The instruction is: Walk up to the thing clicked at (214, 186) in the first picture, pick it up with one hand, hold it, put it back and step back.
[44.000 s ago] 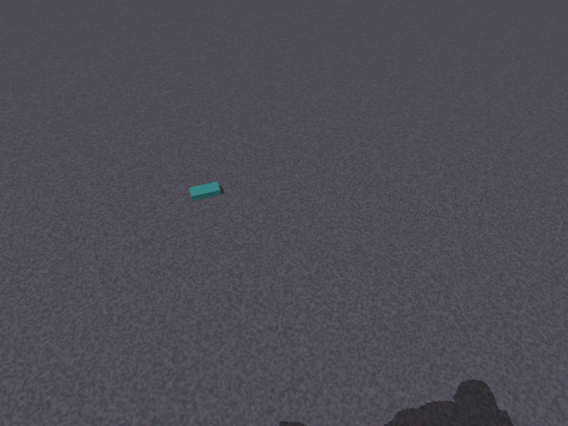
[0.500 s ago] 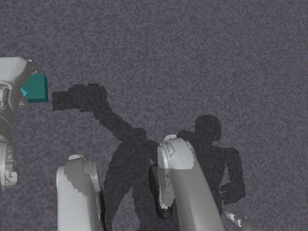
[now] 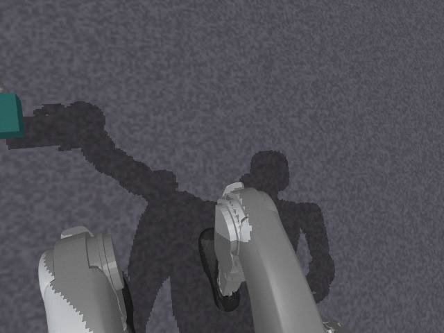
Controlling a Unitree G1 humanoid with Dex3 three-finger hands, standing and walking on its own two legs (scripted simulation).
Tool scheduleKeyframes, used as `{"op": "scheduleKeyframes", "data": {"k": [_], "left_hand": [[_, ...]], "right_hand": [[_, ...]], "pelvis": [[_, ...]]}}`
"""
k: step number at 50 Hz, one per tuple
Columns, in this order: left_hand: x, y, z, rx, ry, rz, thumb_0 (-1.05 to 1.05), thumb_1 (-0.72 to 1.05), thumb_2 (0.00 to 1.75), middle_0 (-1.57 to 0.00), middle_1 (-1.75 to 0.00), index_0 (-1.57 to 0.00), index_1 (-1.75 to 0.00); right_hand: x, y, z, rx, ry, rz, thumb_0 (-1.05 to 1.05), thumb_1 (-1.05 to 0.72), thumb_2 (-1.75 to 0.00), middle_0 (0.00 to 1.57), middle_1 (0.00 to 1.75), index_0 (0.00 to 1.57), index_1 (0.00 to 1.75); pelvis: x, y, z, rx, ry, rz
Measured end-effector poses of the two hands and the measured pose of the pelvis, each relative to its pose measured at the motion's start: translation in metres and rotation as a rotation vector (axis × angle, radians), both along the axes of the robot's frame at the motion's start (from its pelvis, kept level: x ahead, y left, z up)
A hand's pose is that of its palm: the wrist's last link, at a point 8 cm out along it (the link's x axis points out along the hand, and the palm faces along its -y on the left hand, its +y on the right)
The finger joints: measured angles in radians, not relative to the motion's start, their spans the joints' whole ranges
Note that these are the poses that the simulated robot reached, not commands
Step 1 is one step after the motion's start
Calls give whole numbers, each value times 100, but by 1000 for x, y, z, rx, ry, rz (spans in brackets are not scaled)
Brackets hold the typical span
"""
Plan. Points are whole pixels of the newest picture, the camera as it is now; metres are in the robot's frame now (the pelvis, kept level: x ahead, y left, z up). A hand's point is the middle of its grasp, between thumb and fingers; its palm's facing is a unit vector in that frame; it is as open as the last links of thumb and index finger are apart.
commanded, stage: crouch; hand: left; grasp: from above
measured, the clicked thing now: out of the picture +0.53 +0.30 -0.20
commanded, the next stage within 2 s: lower in 0.28 s
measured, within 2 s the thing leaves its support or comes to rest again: rests again in 1.98 s
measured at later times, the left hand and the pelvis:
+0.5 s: hand out of the picture +0.52 +0.28 -0.20, palm faces -0.48 -0.04 -0.88, open 9.4 cm; pelvis +0.00 +0.00 -0.02, yaw -2 degrees
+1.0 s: hand (0, 127) +0.52 +0.27 -0.25, palm faces -0.47 -0.05 -0.88, open 9.4 cm; pelvis +0.00 +0.00 -0.03, yaw -4 degrees
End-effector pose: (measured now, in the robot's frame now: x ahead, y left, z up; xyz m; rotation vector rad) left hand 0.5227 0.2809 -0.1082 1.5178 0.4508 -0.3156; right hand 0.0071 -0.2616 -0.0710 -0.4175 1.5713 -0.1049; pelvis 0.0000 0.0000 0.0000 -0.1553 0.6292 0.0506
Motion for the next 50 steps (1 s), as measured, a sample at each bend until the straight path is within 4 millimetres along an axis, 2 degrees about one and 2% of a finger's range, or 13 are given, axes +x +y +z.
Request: {"op": "scheduleKeyframes", "data": {"k": [22, 36, 50], "left_hand": [[7, 2, -26, 1, 1, -2, -1, 15, 20, -77, -37, -84, -30], [3, -3, -60, -23, 28, -22, -1, 15, 21, -77, -37, -84, -31], [8, -7, -80, -17, 6, -9, -1, 14, 24, -75, -39, -81, -33]], "right_hand": [[5, -2, -9, -18, 8, 41, 0, -91, -90, 21, 30, 20, 30], [-1, 0, -4, -38, 35, 78, 0, -91, -90, 21, 30, 20, 30], [-8, 5, 0, -34, 41, 94, 0, -91, -89, 21, 30, 21, 30]], "pelvis": [[0, 1, -17, -22, -18, -11], [-1, 2, -24, -41, -38, -17], [0, 3, -29, -56, -48, -31]]}}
